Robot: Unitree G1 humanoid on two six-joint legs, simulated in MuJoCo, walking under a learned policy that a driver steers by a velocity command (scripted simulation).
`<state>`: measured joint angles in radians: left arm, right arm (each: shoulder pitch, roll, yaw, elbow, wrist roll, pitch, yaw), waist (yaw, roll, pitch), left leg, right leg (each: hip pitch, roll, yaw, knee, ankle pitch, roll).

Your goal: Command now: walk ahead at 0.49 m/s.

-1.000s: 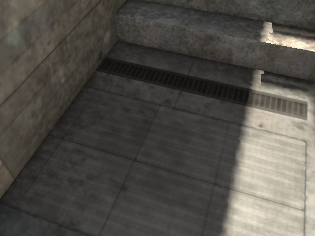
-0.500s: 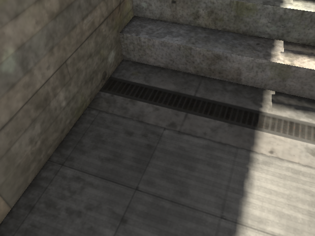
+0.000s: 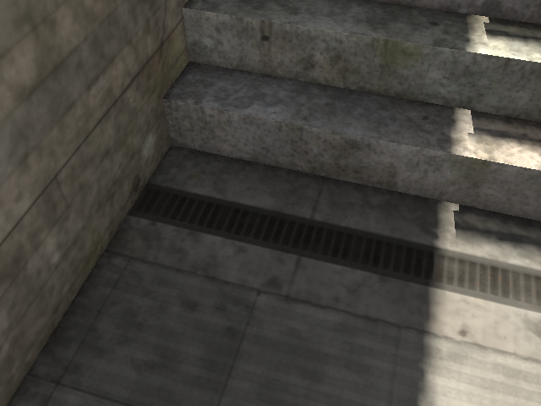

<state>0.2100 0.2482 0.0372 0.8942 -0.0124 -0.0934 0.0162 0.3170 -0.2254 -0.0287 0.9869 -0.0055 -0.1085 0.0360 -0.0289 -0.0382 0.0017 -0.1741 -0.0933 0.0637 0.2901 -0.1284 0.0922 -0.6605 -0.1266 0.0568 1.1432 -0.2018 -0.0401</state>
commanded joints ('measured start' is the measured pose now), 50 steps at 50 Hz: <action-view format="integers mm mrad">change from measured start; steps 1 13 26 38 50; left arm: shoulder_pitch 34 -179 88 235 152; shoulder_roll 45 83 110 145 85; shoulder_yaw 13 18 33 44 35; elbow -44 -134 -6 83 31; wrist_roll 13 -9 18 -4 -10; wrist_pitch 4 -29 -31 8 11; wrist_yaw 7 -48 -40 -1 -6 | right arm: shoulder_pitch -39 89 -55 -410 -130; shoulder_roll -130 -189 -91 -87 -96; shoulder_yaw -20 -40 -29 -19 -31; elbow -53 -5 -100 -224 -123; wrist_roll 1 26 13 30 -6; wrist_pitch -18 32 31 4 -17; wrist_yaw -20 -41 -44 -2 -4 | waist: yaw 47 13 11 92 39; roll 77 114 -17 -31 127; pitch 55 40 4 98 -47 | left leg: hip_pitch -106 193 -526 -549 7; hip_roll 277 344 241 185 355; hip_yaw -204 -183 -118 -81 -259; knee -204 -3 747 247 -107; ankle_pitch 83 233 6 145 46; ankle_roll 171 84 -61 -38 95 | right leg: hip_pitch -22 147 511 735 82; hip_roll -42 72 -90 -130 -17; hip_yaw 1 -72 88 15 55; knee -140 -647 -1010 -973 69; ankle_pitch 159 111 310 260 -87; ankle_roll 27 -29 -191 -139 -8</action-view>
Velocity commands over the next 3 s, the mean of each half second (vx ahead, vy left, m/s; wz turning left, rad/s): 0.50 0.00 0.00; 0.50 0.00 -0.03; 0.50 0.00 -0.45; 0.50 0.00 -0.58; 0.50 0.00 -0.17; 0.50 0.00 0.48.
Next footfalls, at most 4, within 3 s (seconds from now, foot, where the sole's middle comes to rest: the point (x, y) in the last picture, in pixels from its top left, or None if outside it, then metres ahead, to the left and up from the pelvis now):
0.30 right None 0.34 -0.17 -0.78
0.86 left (244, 356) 0.65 0.08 -0.78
1.44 right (336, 267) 0.92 -0.20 -0.78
1.88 left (296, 205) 1.17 -0.09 -0.78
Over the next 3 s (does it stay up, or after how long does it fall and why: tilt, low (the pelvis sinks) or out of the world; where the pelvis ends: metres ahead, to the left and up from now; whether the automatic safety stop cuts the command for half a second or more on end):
stays up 1.28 -0.39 0.18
